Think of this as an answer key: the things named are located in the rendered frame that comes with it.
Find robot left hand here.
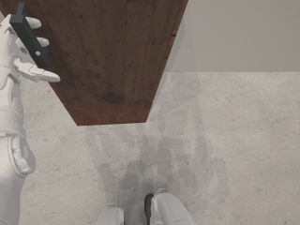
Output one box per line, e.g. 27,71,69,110
0,14,61,83

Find handle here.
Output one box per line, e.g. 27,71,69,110
9,2,50,68

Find left robot forearm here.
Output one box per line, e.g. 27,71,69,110
0,67,26,139

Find robot thigh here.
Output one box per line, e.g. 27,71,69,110
96,207,124,225
151,192,197,225

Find robot left thigh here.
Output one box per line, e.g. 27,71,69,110
96,207,124,225

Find robot left upper arm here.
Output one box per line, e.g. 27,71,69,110
0,135,37,225

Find robot right thigh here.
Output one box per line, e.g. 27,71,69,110
151,192,197,225

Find cupboard door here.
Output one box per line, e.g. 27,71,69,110
0,0,183,105

